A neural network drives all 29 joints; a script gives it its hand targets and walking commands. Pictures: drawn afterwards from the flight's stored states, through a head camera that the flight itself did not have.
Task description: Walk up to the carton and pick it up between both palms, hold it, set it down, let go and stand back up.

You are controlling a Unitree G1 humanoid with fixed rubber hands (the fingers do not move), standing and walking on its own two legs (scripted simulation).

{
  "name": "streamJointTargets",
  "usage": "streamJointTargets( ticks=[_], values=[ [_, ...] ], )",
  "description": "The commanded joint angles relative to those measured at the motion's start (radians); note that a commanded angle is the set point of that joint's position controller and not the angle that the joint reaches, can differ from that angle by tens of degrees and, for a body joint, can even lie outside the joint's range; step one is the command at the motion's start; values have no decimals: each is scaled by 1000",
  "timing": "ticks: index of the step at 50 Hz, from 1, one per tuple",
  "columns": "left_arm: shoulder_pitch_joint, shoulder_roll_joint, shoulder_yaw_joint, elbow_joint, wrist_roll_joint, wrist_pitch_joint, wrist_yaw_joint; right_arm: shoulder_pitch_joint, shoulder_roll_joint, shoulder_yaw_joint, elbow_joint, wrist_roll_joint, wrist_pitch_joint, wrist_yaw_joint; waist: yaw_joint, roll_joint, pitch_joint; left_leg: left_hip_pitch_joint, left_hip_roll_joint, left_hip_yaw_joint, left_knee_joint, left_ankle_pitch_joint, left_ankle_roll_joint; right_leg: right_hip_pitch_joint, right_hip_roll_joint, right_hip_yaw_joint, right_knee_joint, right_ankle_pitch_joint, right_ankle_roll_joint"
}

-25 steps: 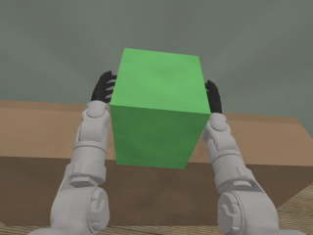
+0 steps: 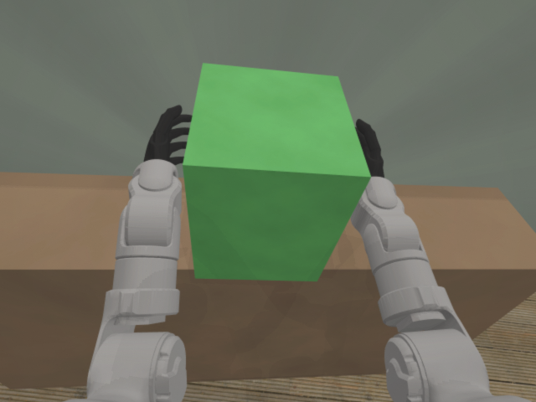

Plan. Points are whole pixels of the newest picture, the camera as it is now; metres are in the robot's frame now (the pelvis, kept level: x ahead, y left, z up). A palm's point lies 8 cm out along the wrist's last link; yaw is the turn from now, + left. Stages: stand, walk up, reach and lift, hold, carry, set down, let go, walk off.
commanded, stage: reach and lift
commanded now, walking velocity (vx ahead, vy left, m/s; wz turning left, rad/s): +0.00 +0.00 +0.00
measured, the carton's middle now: (264, 180) +0.40 -0.02 +0.14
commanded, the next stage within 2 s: hold in 1.20 s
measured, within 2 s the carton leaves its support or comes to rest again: neither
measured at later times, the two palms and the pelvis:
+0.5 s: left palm (148, 149) +0.37 +0.14 +0.22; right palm (371, 154) +0.36 -0.16 +0.22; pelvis -0.01 +0.00 +0.00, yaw +0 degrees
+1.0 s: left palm (147, 138) +0.38 +0.14 +0.23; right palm (375, 139) +0.37 -0.16 +0.24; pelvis +0.00 +0.00 +0.00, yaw +0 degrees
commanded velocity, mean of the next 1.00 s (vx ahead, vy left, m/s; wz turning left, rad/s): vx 0.00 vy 0.00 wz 0.00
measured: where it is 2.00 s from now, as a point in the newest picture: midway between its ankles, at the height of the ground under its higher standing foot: outside the picture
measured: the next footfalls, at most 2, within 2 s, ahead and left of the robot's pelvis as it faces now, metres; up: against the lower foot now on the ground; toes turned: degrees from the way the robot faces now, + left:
none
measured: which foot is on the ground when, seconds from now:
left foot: down 0.00-1.00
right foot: down 0.00-1.00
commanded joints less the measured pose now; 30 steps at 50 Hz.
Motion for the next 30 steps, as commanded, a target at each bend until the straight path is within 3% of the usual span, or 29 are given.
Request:
streamJointTargets(
  ticks=[1, 12, 19, 30],
  values=[
    [-653, -483, -406, -228, -144, -25, -125, -762, 330, 299, -325, 59, -20, 43, -3, 121, -484, 237, -25, 32, 26, 280, -31, 48, 40, -28, 20, 233, 42],
    [-703, -475, -420, -294, -168, 81, -130, -801, 336, 308, -360, 121, 94, 20, -12, 126, -489, 208, -30, 46, 25, 223, -21, 19, 34, -20, 15, 158, 45],
    [-792, -468, -391, -249, -174, 102, -141, -873, 323, 258, -319, 122, 139, 18, -20, 130, -468, 164, -30, 51, 8, 98, -17, -33, 33, -29, 11, 55, 46],
    [-828, -462, -347, -234, -165, 113, -161, -889, 315, 266, -289, 166, 192, -2, -16, 130, -521, 186, -43, 47, 28, 192, -26, -9, 42, -24, 26, 150, 54]
  ],
)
